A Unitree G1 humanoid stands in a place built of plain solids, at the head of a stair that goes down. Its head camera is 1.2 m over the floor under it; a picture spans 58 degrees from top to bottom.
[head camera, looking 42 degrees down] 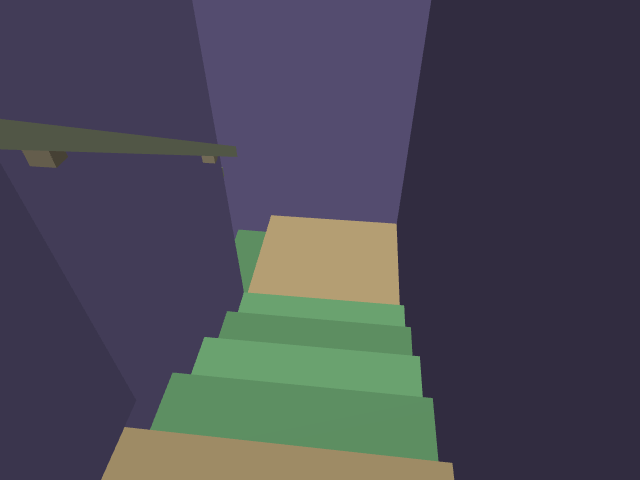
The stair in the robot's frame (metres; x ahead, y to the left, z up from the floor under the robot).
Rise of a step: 0.17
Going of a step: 0.27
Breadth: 0.90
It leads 6 degrees to the right of straight ahead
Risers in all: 5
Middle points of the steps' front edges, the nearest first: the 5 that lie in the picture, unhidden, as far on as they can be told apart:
0.50 0.10 0.00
0.77 0.07 -0.16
1.04 0.04 -0.33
1.31 0.01 -0.50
1.58 -0.02 -0.66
